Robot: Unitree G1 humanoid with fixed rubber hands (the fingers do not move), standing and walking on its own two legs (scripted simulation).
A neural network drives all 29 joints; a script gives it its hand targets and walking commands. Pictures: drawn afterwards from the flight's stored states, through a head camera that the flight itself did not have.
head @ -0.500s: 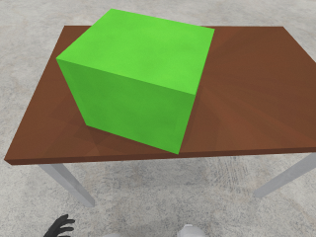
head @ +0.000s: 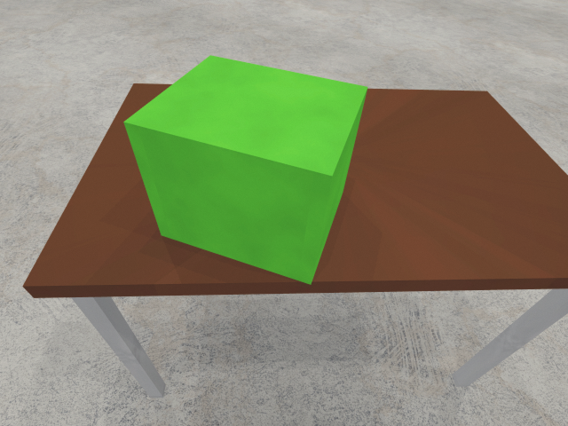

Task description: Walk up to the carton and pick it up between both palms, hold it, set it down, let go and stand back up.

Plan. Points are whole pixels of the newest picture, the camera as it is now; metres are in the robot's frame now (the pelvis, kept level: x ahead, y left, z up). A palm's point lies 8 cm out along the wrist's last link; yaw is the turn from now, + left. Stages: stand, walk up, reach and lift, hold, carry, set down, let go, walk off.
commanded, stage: walk up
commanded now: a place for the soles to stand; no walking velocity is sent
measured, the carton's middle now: (258, 165) +0.52 +0.05 +0.09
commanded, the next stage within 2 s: none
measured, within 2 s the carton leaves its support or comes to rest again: neither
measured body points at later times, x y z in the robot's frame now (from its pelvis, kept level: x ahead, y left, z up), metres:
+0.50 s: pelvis +0.02 +0.00 +0.01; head +0.02 +0.00 +0.46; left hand +0.12 +0.25 -0.11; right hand +0.09 -0.26 -0.11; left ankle +0.02 +0.11 -0.73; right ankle +0.03 -0.12 -0.73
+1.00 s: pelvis +0.03 -0.01 +0.01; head +0.03 -0.01 +0.46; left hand +0.11 +0.25 -0.11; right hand +0.11 -0.26 -0.11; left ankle +0.02 +0.11 -0.73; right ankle +0.03 -0.12 -0.73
